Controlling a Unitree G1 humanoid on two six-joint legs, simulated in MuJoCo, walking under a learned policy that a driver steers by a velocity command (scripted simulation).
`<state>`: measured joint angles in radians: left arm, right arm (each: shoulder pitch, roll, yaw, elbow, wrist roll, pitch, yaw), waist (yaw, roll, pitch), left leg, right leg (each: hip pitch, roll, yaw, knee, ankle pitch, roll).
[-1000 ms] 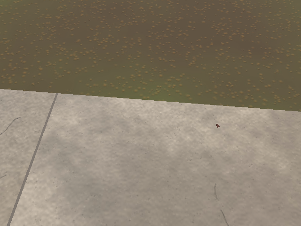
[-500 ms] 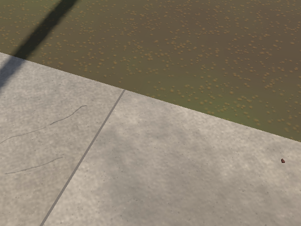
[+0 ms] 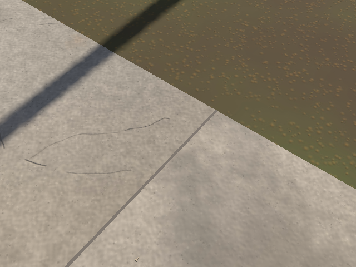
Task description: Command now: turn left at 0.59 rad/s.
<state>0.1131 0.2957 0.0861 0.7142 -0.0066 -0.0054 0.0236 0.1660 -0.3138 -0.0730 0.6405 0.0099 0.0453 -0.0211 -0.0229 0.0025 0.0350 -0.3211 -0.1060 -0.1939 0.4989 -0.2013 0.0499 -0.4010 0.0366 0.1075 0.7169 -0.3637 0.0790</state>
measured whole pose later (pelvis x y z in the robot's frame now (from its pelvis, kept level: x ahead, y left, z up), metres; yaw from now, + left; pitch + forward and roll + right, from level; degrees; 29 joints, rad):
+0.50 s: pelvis +0.06 +0.03 +0.00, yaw +18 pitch +2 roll -1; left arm 0.32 0.32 0.09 0.75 -0.02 -0.04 0.00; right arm 0.17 -0.30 -0.07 0.60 0.02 0.01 0.04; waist 0.07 0.00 0.00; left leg -0.47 0.07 0.02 0.70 -0.29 -0.01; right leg -0.06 -0.08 -0.14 0.35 -0.32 0.05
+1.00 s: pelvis +0.28 +0.16 -0.01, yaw +35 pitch +3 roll -1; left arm -0.05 0.28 0.04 0.64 0.00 -0.11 -0.05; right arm 0.46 -0.30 -0.07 0.76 0.03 -0.03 -0.03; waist -0.10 -0.04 0.04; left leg 0.05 -0.08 -0.22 0.36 -0.43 0.07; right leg -0.56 0.03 0.05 0.47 0.03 0.00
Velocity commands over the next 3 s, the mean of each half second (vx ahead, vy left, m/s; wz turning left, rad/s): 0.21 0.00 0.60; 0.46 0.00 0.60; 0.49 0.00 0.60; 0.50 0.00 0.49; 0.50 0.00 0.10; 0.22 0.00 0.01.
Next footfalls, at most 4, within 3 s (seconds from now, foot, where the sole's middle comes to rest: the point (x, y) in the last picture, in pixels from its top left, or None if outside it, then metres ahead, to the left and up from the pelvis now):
0.08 right None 0.06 -0.14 -0.78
0.54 left None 0.11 0.18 -0.78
1.04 right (127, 251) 0.52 0.18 -0.78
1.54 left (19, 252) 0.52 0.57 -0.78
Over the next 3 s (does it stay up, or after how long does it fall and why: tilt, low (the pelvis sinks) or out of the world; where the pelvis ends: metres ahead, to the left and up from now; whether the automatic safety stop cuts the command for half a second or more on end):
stays up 0.82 1.03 0.00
